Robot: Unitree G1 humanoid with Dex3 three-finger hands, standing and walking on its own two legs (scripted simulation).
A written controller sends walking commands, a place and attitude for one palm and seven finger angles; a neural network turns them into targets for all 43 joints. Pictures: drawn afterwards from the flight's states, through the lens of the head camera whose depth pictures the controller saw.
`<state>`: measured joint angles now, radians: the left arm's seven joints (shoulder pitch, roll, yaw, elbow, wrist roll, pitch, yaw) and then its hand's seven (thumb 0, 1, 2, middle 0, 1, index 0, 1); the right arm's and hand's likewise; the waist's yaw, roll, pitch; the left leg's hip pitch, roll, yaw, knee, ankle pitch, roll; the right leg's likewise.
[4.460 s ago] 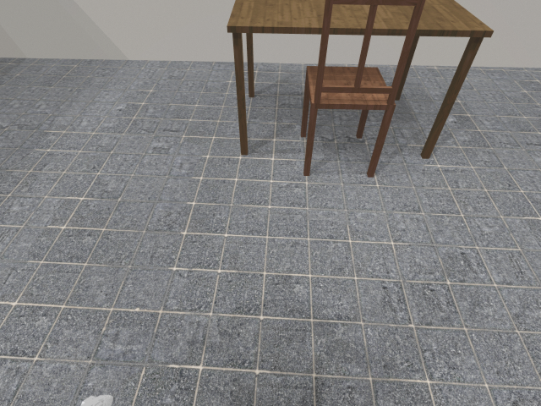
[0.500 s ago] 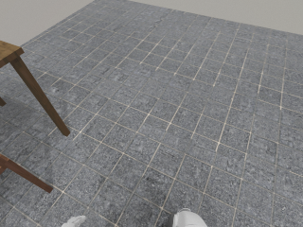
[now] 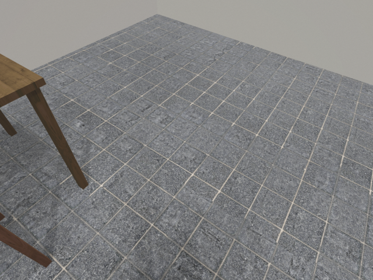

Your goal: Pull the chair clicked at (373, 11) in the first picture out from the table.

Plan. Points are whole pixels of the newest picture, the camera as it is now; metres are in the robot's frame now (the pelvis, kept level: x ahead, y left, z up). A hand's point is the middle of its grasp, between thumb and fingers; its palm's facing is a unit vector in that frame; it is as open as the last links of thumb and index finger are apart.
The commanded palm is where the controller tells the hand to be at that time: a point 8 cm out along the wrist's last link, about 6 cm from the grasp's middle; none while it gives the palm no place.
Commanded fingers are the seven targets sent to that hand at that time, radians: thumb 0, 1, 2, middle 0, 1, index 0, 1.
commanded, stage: turn to face it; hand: left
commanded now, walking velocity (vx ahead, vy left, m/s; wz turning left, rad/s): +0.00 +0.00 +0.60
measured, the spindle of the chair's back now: out of the picture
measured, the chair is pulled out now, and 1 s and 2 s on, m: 0.00 0.00 0.00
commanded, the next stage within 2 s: take the last steps up to it in 1.62 s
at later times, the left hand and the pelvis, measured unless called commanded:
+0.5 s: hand out of the picture +0.10 +0.17 -0.13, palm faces +0.27 -0.91 -0.31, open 7.3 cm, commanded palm none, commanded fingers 0.00 0.90 0.90 -0.20 -0.30 -0.20 -0.30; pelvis +0.02 -0.06 +0.00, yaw +16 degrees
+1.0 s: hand out of the picture -0.13 +0.13 -0.17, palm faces +0.61 -0.75 -0.26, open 7.4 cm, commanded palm none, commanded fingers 0.00 0.90 0.90 -0.20 -0.30 -0.20 -0.30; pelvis -0.01 -0.05 +0.00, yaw +36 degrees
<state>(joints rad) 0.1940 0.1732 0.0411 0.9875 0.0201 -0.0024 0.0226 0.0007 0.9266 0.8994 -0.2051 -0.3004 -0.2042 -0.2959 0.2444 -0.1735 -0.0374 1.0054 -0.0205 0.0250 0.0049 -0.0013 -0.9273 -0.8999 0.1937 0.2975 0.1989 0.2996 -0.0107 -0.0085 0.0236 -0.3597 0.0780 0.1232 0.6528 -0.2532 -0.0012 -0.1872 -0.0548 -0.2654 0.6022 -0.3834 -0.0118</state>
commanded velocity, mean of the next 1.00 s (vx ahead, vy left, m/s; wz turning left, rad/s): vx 0.00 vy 0.00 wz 0.60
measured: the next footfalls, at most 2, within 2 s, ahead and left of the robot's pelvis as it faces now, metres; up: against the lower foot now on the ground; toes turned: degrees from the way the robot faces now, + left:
right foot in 0.46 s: +0.10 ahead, -0.16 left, +0.00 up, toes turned +12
left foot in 0.96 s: -0.05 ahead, +0.05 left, +0.00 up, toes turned +41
